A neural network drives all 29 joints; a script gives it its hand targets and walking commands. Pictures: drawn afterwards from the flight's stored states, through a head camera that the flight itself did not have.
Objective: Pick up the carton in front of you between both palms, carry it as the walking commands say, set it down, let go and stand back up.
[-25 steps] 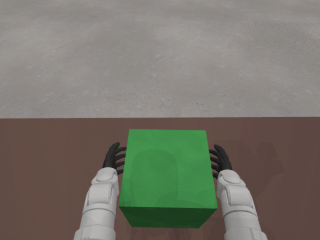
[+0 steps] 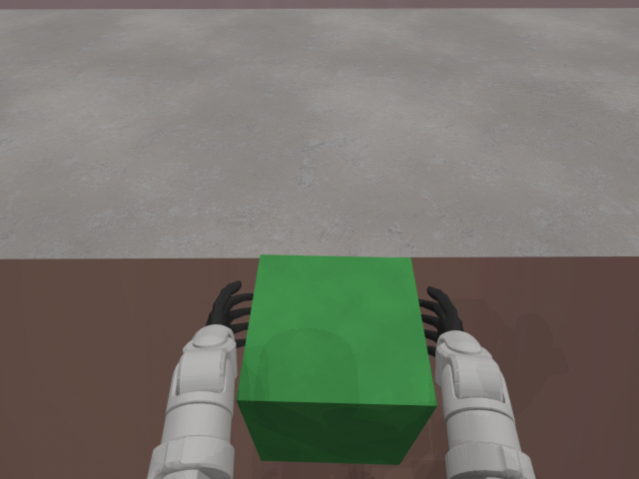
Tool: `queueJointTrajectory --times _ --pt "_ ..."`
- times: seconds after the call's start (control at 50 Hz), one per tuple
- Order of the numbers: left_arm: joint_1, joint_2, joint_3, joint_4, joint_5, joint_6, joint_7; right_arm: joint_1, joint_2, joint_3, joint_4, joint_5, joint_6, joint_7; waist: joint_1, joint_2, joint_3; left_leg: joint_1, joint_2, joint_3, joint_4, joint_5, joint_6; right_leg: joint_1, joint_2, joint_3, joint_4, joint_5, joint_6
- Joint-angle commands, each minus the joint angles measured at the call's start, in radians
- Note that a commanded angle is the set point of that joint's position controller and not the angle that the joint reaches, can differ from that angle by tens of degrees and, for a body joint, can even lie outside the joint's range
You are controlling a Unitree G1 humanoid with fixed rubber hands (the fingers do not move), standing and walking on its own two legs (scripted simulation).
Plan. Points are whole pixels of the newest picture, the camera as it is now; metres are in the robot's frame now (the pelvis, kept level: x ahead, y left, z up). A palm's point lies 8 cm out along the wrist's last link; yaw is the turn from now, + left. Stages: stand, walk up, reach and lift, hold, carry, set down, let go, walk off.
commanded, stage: reach and lift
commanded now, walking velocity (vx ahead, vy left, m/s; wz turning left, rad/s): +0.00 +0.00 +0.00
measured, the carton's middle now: (332, 363) +0.30 +0.00 -0.05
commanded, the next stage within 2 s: hold in 0.60 s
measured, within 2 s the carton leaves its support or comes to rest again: neither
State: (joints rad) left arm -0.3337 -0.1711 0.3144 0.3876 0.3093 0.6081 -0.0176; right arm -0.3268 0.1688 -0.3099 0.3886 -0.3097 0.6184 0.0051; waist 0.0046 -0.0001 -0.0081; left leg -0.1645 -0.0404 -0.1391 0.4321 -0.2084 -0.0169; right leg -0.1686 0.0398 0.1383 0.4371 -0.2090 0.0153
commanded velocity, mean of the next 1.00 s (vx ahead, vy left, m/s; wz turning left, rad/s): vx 0.00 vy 0.00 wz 0.00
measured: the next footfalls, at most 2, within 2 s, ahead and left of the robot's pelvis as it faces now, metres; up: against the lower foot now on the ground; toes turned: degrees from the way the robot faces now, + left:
right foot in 1.44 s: +0.13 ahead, -0.10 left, +0.00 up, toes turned -9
left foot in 1.72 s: +0.34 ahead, +0.13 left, +0.00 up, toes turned +11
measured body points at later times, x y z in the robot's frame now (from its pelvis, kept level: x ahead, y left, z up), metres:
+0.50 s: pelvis +0.02 +0.00 +0.01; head -0.02 +0.00 +0.45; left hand +0.32 +0.15 +0.03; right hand +0.32 -0.15 +0.03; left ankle +0.02 +0.13 -0.74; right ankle +0.02 -0.13 -0.74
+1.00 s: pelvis +0.01 +0.00 +0.00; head -0.04 +0.00 +0.45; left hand +0.31 +0.15 +0.05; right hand +0.31 -0.15 +0.05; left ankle +0.02 +0.13 -0.74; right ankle +0.02 -0.13 -0.74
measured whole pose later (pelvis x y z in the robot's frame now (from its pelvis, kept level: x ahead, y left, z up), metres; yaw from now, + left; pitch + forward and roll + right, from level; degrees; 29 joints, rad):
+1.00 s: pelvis +0.01 +0.00 +0.00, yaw +0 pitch -7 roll +0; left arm -0.30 -0.16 0.25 0.26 0.29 0.75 -0.02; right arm -0.29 0.16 -0.24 0.26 -0.29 0.76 0.01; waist 0.00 0.00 0.01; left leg -0.04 -0.03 -0.13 0.34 -0.18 -0.01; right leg -0.04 0.03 0.13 0.35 -0.18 0.01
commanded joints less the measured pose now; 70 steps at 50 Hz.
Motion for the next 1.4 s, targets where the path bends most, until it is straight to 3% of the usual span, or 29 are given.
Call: queueJointTrajectory --times 0.0,0.32,0.56,0.68,0.8,1.04,1.06,1.1,1.12,1.18,1.22,1.24,1.26,1.28,1.3,1.34,1.38 --pt "-0.476 -0.94 -0.536 0.046 -0.217 -0.007 -0.242 -0.515 0.939 0.544 0.015 0.23 -0.022 0.249 -0.001 -0.001 -0.224 0.063 -0.05 0.08 -0.084 0.062 0.007 0.061 0.052 -0.081 -0.087 0.054 -0.003" --pt "-0.366 -0.914 -0.572 -0.056 -0.243 0.03 -0.234 -0.402 0.921 0.582 -0.088 0.26 0.018 0.238 -0.001 -0.004 -0.238 0.131 -0.061 0.073 -0.11 0.224 0.0 0.137 0.058 -0.072 -0.111 0.223 0.01" --pt "-0.344 -0.91 -0.59 -0.107 -0.259 0.062 -0.23 -0.382 0.908 0.597 -0.139 0.276 0.049 0.236 -0.002 0.0 -0.219 0.148 -0.061 0.066 -0.122 0.242 -0.004 0.15 0.061 -0.07 -0.121 0.239 0.01" --pt "-0.349 -0.914 -0.655 -0.192 -0.302 0.102 -0.22 -0.389 0.902 0.662 -0.227 0.315 0.088 0.232 -0.006 0.003 -0.252 0.187 -0.061 0.059 -0.132 0.29 -0.01 0.187 0.063 -0.067 -0.133 0.279 0.013" --pt "-0.353 -0.873 -0.582 -0.134 -0.263 0.136 -0.219 -0.397 0.858 0.592 -0.168 0.277 0.122 0.234 -0.004 0.001 -0.125 0.14 -0.053 0.07 -0.158 0.138 -0.004 0.142 0.056 -0.074 -0.156 0.126 0.002" --pt "-0.449 -0.894 -0.574 -0.106 -0.259 0.124 -0.231 -0.491 0.89 0.587 -0.14 0.274 0.11 0.242 -0.003 -0.002 -0.165 0.135 -0.052 0.077 -0.142 0.085 0.002 0.141 0.051 -0.079 -0.143 0.08 0.002" --pt "-0.456 -0.894 -0.581 -0.105 -0.273 0.124 -0.23 -0.502 0.892 0.598 -0.149 0.282 0.112 0.239 -0.006 -0.037 -0.195 0.02 0.105 0.058 -0.045 -0.075 0.014 0.037 -0.118 -0.031 -0.084 -0.083 -0.006" --pt "-0.444 -0.895 -0.602 -0.139 -0.281 0.128 -0.222 -0.509 0.896 0.62 -0.178 0.308 0.115 0.234 -0.001 -0.056 -0.192 -0.038 0.068 0.061 -0.019 -0.394 0.012 -0.079 -0.127 0.034 -0.156 -0.504 -0.026" --pt "-0.461 -0.896 -0.621 -0.17 -0.288 0.133 -0.217 -0.522 0.897 0.643 -0.202 0.324 0.119 0.23 -0.002 -0.081 -0.169 -0.082 0.055 0.086 0.024 -0.431 0.008 -0.109 -0.138 0.051 -0.168 -0.576 -0.038" --pt "-0.433 -0.876 -0.683 -0.24 -0.33 0.171 -0.194 -0.51 0.891 0.711 -0.268 0.371 0.157 0.214 -0.001 -0.143 -0.233 -0.116 0.019 0.196 0.126 -0.207 -0.003 -0.068 -0.193 0.086 -0.152 -0.443 -0.084" --pt "-0.437 -0.86 -0.74 -0.311 -0.368 0.221 -0.181 -0.507 0.881 0.759 -0.326 0.411 0.201 0.206 -0.001 -0.102 -0.261 -0.054 0.031 0.189 0.023 -0.228 0.012 -0.12 -0.172 0.023 -0.095 -0.456 -0.079" --pt "-0.453 -0.853 -0.766 -0.348 -0.391 0.251 -0.176 -0.512 0.868 0.775 -0.351 0.429 0.229 0.2 -0.005 -0.021 -0.244 -0.01 0.094 0.096 -0.054 -0.324 0.033 -0.203 -0.132 -0.049 -0.006 -0.453 -0.054" --pt "-0.477 -0.846 -0.791 -0.38 -0.413 0.283 -0.171 -0.5 0.85 0.784 -0.37 0.442 0.258 0.193 -0.016 0.148 -0.216 0.042 0.223 -0.116 -0.17 -0.485 0.08 -0.329 -0.074 -0.15 0.186 -0.391 -0.013" --pt "-0.487 -0.838 -0.81 -0.398 -0.435 0.316 -0.167 -0.487 0.827 0.786 -0.383 0.447 0.288 0.185 -0.024 0.266 -0.168 0.107 0.335 -0.305 -0.268 -0.53 0.14 -0.469 -0.036 -0.239 0.32 -0.305 0.011" --pt "-0.498 -0.842 -0.848 -0.426 -0.469 0.35 -0.165 -0.46 0.806 0.801 -0.401 0.458 0.321 0.174 -0.028 0.256 -0.132 0.103 0.378 -0.357 -0.283 -0.441 0.189 -0.512 -0.082 -0.221 0.315 -0.29 0.003" --pt "-0.5 -0.853 -0.891 -0.469 -0.542 0.401 -0.161 -0.476 0.794 0.826 -0.497 0.496 0.378 0.157 -0.03 0.167 -0.176 0.088 0.34 -0.199 -0.23 -0.246 0.181 -0.407 -0.079 -0.242 0.199 -0.262 -0.001" --pt "-0.44 -0.865 -0.901 -0.509 -0.578 0.444 -0.152 -0.459 0.804 0.859 -0.575 0.535 0.428 0.147 -0.018 0.158 -0.256 0.034 0.25 -0.007 -0.146 -0.154 0.128 -0.183 -0.023 -0.331 0.023 -0.102 0.005"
